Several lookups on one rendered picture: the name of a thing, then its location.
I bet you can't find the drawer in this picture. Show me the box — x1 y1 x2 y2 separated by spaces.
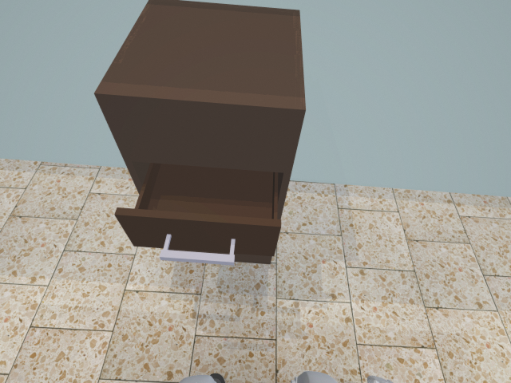
114 163 281 256

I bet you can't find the handle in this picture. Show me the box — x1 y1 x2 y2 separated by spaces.
160 234 236 266

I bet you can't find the cabinet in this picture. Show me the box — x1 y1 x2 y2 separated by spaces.
94 0 306 264

